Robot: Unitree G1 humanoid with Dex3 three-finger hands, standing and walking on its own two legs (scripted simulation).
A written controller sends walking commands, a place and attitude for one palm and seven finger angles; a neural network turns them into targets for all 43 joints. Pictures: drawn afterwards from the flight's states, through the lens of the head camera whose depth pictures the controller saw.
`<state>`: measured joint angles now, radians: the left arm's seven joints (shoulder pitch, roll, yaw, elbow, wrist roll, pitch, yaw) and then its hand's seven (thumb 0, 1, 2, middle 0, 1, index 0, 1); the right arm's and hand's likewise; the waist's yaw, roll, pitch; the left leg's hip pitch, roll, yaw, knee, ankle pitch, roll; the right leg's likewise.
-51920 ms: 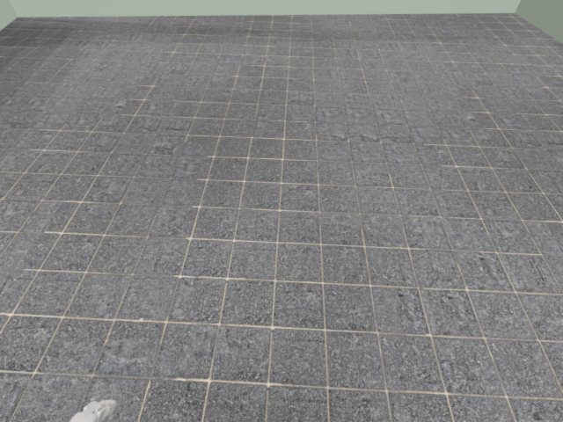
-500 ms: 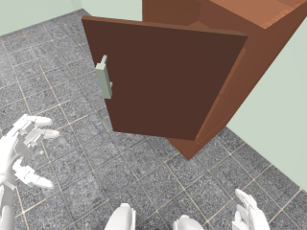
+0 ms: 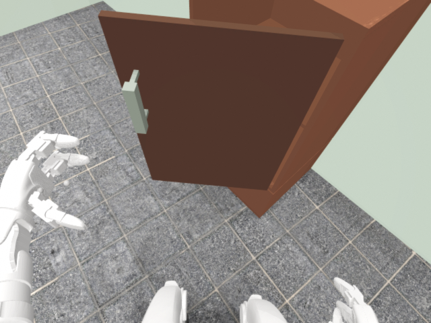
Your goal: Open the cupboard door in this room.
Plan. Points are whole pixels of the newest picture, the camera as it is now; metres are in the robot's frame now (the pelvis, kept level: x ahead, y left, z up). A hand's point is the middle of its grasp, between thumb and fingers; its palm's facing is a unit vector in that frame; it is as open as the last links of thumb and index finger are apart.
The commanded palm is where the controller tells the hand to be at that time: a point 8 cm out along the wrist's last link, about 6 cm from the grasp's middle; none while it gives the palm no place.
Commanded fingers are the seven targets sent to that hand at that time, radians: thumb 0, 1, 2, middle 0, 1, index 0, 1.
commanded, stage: move the hooked fingers beside the handle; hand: left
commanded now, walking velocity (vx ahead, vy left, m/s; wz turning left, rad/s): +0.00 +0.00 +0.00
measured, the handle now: (138, 102) +0.54 +0.19 +0.04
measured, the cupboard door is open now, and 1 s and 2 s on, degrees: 43 43 43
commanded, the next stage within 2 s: slide the fingers in behind the handle in 1.92 s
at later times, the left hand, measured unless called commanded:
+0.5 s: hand (83, 152) +0.41 +0.26 +0.04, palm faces -0.06 -1.00 -0.01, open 14.0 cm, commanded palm +0.39 +0.31 +0.05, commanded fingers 0.00 -0.50 0.30 -0.30 -1.20 -0.30 -1.20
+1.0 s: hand (95, 125) +0.47 +0.26 +0.04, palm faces -0.05 -1.00 -0.01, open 14.0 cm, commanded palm +0.46 +0.30 +0.04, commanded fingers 0.00 -0.50 0.30 -0.30 -1.20 -0.30 -1.20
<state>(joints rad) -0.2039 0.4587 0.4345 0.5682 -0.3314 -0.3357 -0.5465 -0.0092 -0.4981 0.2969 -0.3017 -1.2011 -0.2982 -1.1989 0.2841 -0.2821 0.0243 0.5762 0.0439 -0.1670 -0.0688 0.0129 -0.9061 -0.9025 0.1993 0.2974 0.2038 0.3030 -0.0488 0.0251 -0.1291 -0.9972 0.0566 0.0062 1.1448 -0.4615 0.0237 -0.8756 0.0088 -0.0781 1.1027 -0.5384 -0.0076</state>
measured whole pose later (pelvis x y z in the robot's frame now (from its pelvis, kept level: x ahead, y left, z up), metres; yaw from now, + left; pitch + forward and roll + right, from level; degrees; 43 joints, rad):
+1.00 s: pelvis +0.00 +0.01 -0.02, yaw -2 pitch +24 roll -5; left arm -0.77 0.61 0.48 1.10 -0.16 -0.40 -0.49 -0.01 -0.50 0.30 -0.30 -1.20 -0.30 -1.20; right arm 0.34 -0.28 0.04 0.63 0.02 0.01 -0.04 0.01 -0.91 -0.90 0.20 0.30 0.20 0.30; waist -0.14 0.02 -0.12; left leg -1.17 0.07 0.01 1.22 -0.48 0.04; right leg -1.04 0.02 -0.07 1.16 -0.54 0.01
